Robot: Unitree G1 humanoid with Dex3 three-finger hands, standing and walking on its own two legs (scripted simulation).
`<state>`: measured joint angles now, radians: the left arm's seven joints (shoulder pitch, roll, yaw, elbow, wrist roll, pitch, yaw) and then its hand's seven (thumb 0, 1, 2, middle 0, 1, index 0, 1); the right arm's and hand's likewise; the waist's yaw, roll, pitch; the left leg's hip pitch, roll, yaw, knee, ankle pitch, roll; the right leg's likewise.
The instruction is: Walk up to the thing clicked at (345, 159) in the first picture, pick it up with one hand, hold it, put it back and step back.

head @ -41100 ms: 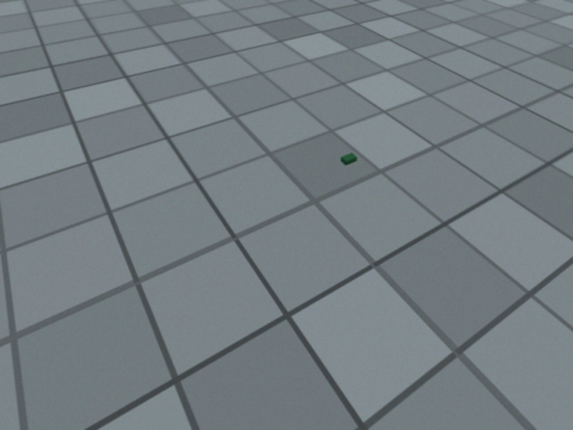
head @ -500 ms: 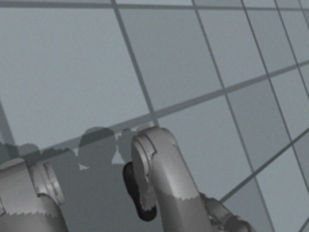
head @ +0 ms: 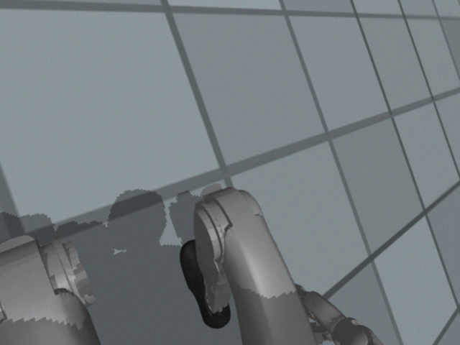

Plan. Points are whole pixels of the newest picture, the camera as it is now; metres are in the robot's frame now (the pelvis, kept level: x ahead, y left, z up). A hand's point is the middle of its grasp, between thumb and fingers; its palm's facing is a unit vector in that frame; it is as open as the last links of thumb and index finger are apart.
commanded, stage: open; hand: left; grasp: from above
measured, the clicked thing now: out of the picture +0.42 +0.35 -0.28
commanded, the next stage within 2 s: withdraw in 0.36 s
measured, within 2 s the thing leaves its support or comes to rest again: neither
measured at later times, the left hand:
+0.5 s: hand out of the picture +0.41 +0.34 -0.24, palm faces -0.46 -0.16 -0.87, open 13.3 cm
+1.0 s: hand out of the picture +0.42 +0.37 -0.09, palm faces -0.40 -0.11 -0.91, open 13.8 cm
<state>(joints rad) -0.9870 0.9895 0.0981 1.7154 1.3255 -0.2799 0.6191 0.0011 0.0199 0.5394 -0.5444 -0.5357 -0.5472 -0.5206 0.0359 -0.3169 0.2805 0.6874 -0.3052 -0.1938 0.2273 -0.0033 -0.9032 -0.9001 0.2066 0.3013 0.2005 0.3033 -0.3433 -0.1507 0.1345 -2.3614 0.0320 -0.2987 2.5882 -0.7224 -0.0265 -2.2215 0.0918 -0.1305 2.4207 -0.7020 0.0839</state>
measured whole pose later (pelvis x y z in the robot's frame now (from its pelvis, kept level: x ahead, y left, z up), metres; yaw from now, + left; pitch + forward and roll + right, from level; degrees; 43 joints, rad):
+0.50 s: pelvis +0.00 +0.00 +0.00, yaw +0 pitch +27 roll -14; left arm -0.97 1.00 0.11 1.69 1.32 -0.30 0.59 0.00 -0.35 0.86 -0.20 -0.88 -0.20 -0.86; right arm 0.04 -0.32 0.28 0.68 -0.29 -0.18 0.23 0.00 -0.90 -0.90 0.21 0.30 0.20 0.30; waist -0.34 -0.15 0.14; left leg -2.36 0.03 -0.30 2.58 -0.72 -0.03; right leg -2.22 0.09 -0.13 2.41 -0.70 0.09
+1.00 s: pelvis +0.00 -0.01 +0.04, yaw +5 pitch +33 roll -10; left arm -0.93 0.77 0.02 1.30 1.13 -0.07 0.26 0.00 -0.45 0.95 -0.12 -0.96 -0.13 -0.95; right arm 0.12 -0.28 0.08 0.70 -0.13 -0.07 0.24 0.00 -0.91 -0.90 0.21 0.30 0.20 0.30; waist -0.20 0.01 -0.07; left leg -2.31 0.03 -0.19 2.41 -0.69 -0.02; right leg -2.19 0.04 -0.06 2.31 -0.71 0.07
